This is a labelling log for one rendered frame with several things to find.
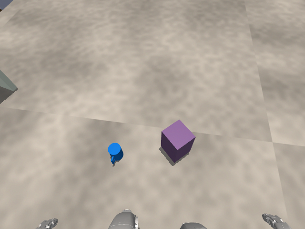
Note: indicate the left robot hand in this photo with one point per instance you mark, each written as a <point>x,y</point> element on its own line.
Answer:
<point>49,224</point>

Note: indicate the right robot hand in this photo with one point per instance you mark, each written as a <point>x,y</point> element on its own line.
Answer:
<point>275,221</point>

